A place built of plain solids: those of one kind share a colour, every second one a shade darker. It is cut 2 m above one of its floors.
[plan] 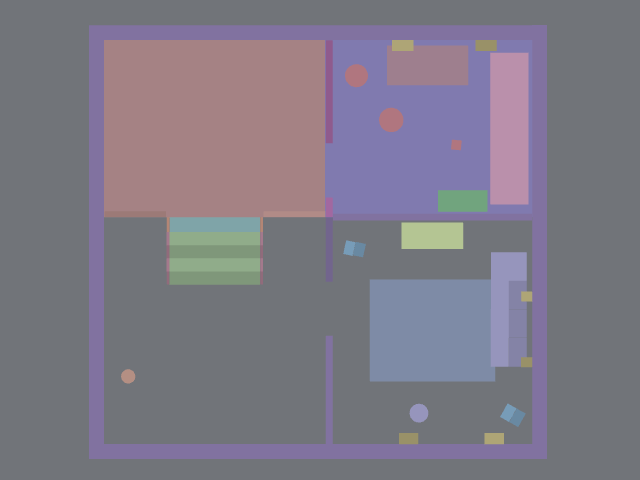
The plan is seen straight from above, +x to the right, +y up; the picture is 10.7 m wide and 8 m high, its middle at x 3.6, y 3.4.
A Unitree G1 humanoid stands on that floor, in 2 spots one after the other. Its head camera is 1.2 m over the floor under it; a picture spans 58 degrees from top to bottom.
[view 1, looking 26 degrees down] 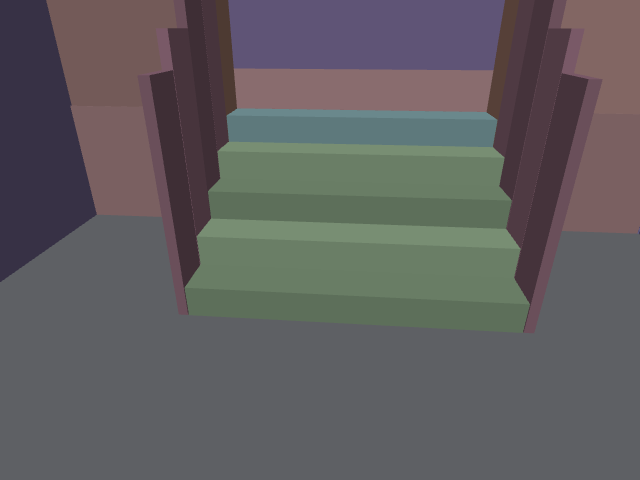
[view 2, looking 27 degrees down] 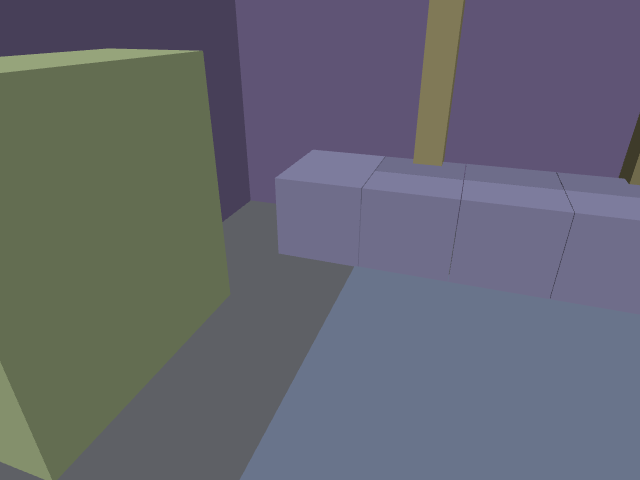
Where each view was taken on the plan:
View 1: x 1.85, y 1.05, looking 95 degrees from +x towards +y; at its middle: step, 2.05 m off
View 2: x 4.45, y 2.25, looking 19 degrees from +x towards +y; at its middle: slotfit_living_seat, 2.37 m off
